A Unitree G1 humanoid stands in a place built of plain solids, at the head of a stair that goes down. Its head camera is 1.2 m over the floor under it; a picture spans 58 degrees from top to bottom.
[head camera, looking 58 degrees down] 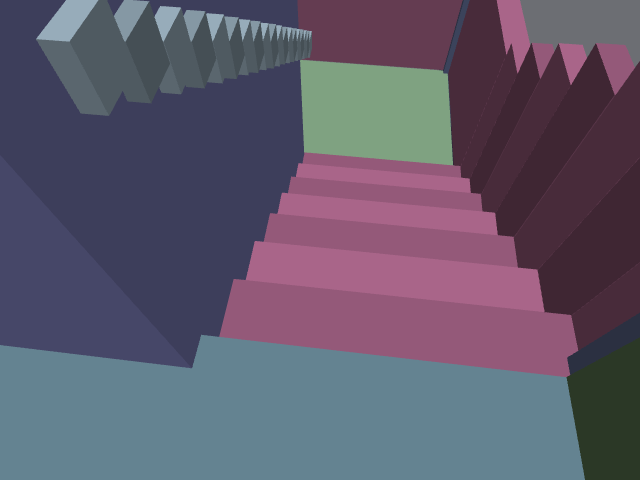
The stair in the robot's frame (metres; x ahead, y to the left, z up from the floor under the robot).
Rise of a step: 0.18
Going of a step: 0.27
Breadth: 1.17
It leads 7 degrees to the right of straight ahead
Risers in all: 8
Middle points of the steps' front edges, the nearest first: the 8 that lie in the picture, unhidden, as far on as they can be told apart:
0.36 -0.24 0.00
0.63 -0.27 -0.17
0.90 -0.30 -0.35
1.16 -0.34 -0.53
1.43 -0.37 -0.70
1.70 -0.40 -0.88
1.96 -0.43 -1.05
2.23 -0.46 -1.23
